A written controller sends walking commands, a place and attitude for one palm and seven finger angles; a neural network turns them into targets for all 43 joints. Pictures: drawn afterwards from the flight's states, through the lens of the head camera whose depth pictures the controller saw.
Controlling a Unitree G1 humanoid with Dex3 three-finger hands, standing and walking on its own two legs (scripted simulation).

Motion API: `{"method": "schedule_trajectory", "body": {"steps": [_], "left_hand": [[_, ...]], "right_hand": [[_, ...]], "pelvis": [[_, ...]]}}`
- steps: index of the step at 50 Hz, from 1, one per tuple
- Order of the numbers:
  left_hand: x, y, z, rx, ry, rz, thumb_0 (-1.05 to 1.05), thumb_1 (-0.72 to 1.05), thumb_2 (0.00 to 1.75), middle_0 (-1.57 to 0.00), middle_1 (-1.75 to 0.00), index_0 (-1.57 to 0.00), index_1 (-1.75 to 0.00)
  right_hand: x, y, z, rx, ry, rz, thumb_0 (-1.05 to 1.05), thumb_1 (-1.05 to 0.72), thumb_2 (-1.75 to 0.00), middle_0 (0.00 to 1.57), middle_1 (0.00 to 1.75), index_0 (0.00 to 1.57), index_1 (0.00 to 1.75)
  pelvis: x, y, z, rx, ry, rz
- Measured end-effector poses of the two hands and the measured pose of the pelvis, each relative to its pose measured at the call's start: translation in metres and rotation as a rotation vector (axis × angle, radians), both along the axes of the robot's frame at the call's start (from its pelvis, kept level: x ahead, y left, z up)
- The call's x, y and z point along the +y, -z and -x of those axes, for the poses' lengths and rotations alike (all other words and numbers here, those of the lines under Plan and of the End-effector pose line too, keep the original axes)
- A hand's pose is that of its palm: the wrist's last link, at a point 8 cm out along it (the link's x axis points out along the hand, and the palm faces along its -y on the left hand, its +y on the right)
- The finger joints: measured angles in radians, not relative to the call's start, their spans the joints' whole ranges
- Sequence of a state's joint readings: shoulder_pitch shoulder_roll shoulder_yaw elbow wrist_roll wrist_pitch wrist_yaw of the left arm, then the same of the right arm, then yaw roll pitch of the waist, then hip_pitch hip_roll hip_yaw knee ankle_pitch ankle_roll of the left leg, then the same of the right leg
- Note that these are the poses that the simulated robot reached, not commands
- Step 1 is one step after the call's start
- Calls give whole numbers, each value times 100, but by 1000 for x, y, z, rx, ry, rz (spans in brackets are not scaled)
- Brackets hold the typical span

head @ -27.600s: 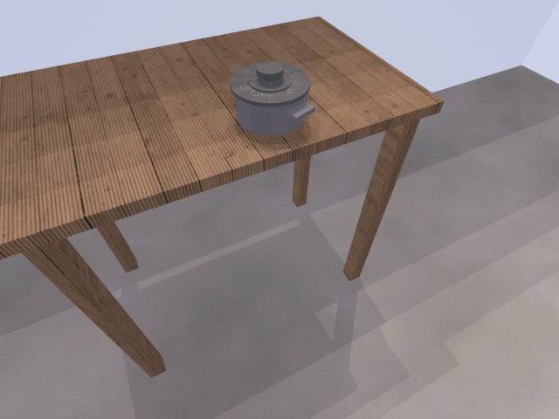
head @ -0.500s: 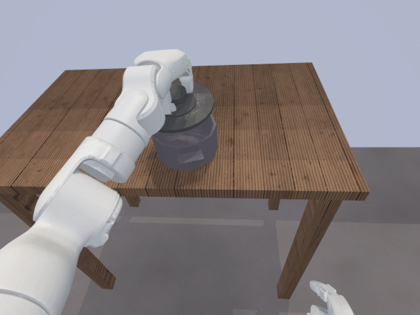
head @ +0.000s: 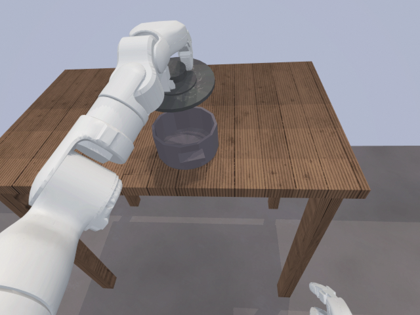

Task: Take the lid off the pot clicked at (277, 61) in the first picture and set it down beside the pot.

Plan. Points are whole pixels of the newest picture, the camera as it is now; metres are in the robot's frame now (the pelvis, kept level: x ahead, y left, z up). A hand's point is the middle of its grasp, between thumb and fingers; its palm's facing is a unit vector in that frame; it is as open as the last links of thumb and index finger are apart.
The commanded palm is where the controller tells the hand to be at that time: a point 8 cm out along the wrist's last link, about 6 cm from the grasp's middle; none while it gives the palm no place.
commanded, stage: lift the lid straight up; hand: left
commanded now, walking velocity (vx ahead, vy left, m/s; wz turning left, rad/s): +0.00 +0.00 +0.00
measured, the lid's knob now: (172, 71) +0.49 +0.07 +0.25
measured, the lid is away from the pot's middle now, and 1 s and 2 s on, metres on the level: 0.01 0.02 0.15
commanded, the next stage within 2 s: move the lid sideways beside the pot in 0.74 s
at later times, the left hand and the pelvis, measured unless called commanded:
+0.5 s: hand (157, 47) +0.45 +0.08 +0.31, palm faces -0.05 -0.03 -1.00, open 8.4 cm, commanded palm +0.42 +0.08 +0.37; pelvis +0.00 +0.00 +0.00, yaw +0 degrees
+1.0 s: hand (152, 39) +0.46 +0.09 +0.32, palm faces -0.05 -0.04 -1.00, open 8.4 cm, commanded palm +0.43 +0.10 +0.37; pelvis +0.00 +0.01 +0.00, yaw -1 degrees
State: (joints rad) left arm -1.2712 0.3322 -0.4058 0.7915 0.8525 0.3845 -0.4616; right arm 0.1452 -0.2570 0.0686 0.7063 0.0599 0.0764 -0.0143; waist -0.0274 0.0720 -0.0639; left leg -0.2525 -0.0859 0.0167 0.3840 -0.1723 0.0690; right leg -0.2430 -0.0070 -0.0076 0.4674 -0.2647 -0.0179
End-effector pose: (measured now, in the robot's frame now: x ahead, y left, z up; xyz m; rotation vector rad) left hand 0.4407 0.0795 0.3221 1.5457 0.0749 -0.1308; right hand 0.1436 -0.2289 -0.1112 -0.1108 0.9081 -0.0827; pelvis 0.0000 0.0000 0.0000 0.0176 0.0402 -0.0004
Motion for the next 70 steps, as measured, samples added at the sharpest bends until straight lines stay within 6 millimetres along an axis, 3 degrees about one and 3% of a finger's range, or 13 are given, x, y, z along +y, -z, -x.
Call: {"method": "schedule_trajectory", "body": {"steps": [11,30,45,51,57,70], "left_hand": [[4,-18,-5,-27,-13,13,-2,6,108,-75,-78,-67,-76],[8,-52,11,-90,-29,12,-2,6,108,-75,-78,-67,-76],[2,-51,9,-71,-16,19,-2,5,108,-75,-78,-67,-76],[14,-56,3,-85,-55,10,-3,5,108,-75,-78,-67,-76],[30,-48,2,-62,-83,18,-2,6,108,-75,-78,-67,-76],[58,-50,7,-64,-122,19,-3,5,108,-75,-78,-67,-76]], "right_hand": [[-3,-1,2,8,7,5,1,-91,-90,20,30,20,30],[12,-13,-29,-65,-49,-11,1,-91,-90,20,30,20,30],[13,-8,-13,-38,-34,-1,1,-91,-90,20,30,20,30],[7,-4,-1,-16,-1,1,1,-91,-90,20,30,20,30],[0,-2,6,13,7,12,1,-91,-90,20,30,20,30],[0,-12,-14,-44,-12,24,1,-91,-90,20,30,20,30]], "pelvis": [[2,-1,-5,8,4,2],[5,-1,-2,1,-5,4],[7,-1,1,4,-2,6],[8,-1,-1,10,9,5],[7,-1,-2,9,8,6],[5,0,-1,8,-2,8]]}}
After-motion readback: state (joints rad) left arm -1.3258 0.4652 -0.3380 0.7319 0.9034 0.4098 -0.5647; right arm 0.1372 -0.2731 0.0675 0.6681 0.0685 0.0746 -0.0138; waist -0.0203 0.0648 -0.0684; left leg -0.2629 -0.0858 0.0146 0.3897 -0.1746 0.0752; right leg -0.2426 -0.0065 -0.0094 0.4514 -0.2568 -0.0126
